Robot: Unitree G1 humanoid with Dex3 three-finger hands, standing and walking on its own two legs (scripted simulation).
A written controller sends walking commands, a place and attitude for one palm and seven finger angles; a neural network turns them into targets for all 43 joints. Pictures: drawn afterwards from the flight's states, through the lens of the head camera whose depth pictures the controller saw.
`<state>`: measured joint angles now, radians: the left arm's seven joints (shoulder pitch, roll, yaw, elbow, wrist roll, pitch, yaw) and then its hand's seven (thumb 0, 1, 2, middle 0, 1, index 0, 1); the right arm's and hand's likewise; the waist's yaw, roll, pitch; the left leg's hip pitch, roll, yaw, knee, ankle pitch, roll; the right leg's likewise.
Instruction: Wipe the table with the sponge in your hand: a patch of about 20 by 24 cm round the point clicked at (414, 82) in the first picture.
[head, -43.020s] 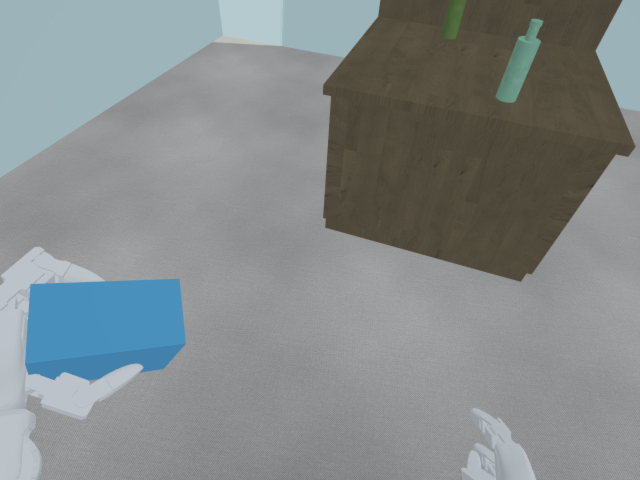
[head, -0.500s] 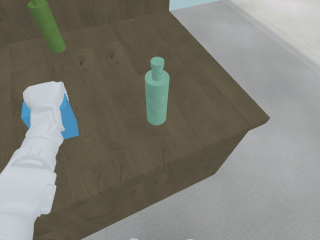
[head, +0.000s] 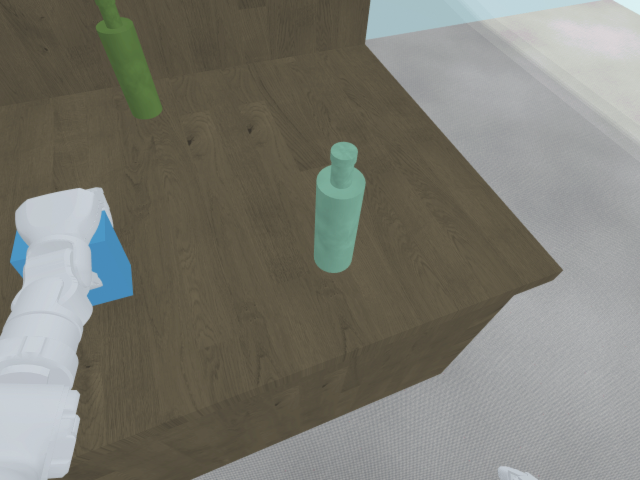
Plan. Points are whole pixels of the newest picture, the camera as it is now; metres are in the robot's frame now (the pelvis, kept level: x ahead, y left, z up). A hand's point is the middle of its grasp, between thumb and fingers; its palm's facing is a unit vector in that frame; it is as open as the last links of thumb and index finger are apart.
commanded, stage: wipe back along the first lane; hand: left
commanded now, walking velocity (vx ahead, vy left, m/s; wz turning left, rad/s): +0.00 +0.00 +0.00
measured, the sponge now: (84, 272) +0.38 +0.36 -0.02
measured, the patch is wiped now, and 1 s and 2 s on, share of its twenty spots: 0.85 0.95 0.95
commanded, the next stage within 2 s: lift the sponge slowly off the table in 1.68 s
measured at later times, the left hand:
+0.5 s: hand (73, 278) +0.35 +0.34 +0.03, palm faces -0.04 -0.03 -1.00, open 10.5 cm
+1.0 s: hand (73, 305) +0.31 +0.32 +0.03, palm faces -0.04 -0.03 -1.00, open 10.5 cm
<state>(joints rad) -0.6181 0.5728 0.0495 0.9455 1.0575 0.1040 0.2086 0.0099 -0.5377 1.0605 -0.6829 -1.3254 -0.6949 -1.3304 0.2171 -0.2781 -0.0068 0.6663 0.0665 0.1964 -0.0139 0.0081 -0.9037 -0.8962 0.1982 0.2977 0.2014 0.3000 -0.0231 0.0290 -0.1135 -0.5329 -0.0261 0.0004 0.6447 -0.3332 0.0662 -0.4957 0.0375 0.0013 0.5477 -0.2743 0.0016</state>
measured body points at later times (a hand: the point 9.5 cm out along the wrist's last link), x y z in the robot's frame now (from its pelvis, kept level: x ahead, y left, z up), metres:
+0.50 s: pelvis +0.01 +0.01 +0.00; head +0.05 +0.00 +0.45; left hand +0.34 +0.33 +0.08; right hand +0.15 -0.25 -0.12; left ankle -0.02 +0.07 -0.73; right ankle -0.01 -0.13 -0.73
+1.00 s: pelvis +0.00 +0.00 +0.00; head +0.03 -0.01 +0.45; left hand +0.31 +0.32 +0.08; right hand +0.16 -0.24 -0.11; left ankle -0.02 +0.07 -0.73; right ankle -0.01 -0.13 -0.73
